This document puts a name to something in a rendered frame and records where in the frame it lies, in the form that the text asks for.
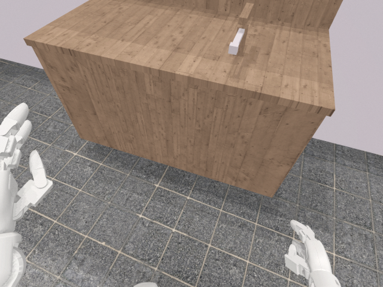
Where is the robot left hand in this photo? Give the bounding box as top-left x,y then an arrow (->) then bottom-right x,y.
0,103 -> 53,234

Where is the counter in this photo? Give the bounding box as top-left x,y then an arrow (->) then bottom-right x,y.
23,0 -> 343,197

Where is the tap lever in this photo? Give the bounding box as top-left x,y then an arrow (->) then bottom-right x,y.
228,28 -> 245,55

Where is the robot left forearm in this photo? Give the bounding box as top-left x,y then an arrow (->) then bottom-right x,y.
0,232 -> 26,287

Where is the robot right forearm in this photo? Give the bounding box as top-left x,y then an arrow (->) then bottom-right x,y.
308,270 -> 341,287

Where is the robot right hand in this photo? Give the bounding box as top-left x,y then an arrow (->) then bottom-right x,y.
285,220 -> 332,279

